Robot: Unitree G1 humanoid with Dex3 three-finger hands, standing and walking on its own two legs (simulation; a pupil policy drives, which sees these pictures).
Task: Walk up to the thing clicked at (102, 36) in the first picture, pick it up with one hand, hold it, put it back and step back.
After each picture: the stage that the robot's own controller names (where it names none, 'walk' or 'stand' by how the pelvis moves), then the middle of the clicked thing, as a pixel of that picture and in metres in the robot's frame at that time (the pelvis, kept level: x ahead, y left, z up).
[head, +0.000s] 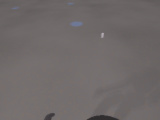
stand; (102, 35) +2.36 -0.31 -0.72
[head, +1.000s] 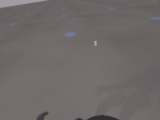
walk; (95, 43) +2.23 +0.03 -0.69
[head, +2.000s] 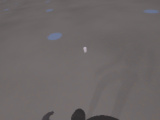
walk; (85, 49) +1.60 +0.25 -0.72
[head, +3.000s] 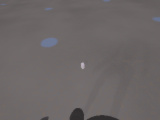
walk; (82, 65) +1.06 +0.23 -0.72
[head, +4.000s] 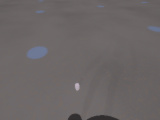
walk; (77, 86) +0.64 +0.20 -0.69
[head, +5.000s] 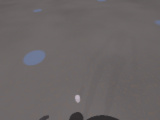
walk; (77, 98) +0.42 +0.19 -0.69
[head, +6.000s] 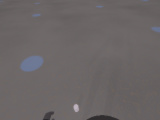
stand; (76, 108) +0.34 +0.19 -0.72
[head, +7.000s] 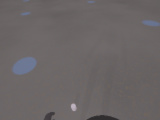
stand; (73, 107) +0.32 +0.22 -0.72
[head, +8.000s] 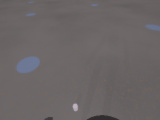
stand; (75, 107) +0.34 +0.19 -0.73
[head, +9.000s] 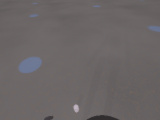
stand; (76, 108) +0.33 +0.19 -0.73
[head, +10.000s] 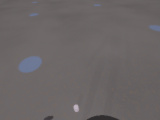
stand; (76, 108) +0.33 +0.19 -0.73
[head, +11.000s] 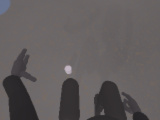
go down; (68, 69) +0.43 +0.19 -0.37
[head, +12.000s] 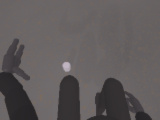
go down; (66, 67) +0.42 +0.21 -0.31
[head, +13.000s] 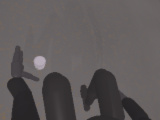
close in; (39, 63) +0.41 +0.25 -0.22
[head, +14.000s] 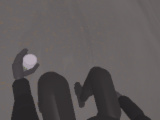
close; (29, 62) +0.41 +0.26 -0.22
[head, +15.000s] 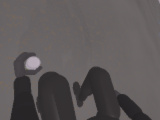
lift; (32, 64) +0.39 +0.24 -0.23
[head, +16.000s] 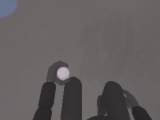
lift; (63, 74) +0.31 +0.22 -0.05
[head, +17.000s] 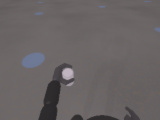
hold; (68, 77) +0.33 +0.17 +0.07
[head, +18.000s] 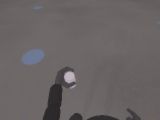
hold; (70, 80) +0.32 +0.16 +0.02
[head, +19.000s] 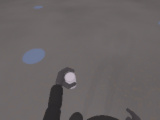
crouch; (71, 80) +0.32 +0.16 +0.02
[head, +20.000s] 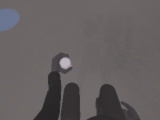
crouch; (66, 65) +0.41 +0.18 -0.07
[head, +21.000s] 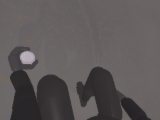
lower; (28, 59) +0.42 +0.26 -0.22
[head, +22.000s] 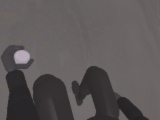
lower; (22, 59) +0.43 +0.27 -0.23
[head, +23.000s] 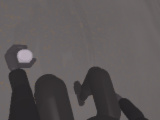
lower; (25, 58) +0.43 +0.27 -0.22
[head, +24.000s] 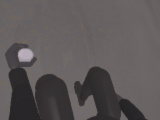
lower; (25, 57) +0.43 +0.27 -0.21
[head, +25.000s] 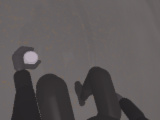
loosen; (30, 59) +0.42 +0.25 -0.22
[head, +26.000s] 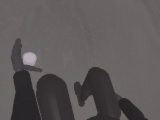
withdraw; (29, 60) +0.42 +0.26 -0.23
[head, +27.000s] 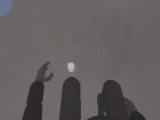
walk; (71, 67) +0.46 +0.19 -0.34
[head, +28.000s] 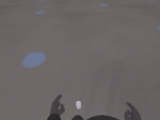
stand; (78, 104) +0.37 +0.14 -0.66
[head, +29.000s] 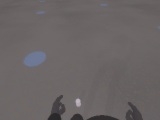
stand; (78, 102) +0.40 +0.16 -0.67
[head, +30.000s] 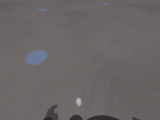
stand; (78, 102) +0.39 +0.15 -0.69
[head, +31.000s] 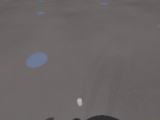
walk; (79, 102) +0.40 +0.16 -0.72
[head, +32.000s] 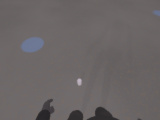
walk; (79, 82) +0.56 +0.14 -0.70
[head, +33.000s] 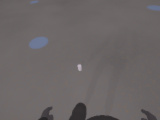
walk; (79, 67) +0.86 +0.25 -0.69
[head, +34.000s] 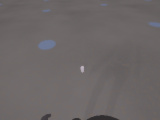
stand; (82, 69) +1.01 +0.17 -0.71
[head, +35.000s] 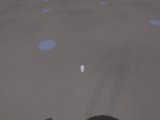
stand; (82, 68) +1.02 +0.18 -0.73
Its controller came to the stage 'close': yes
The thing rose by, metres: 0.73
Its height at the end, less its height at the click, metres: +0.00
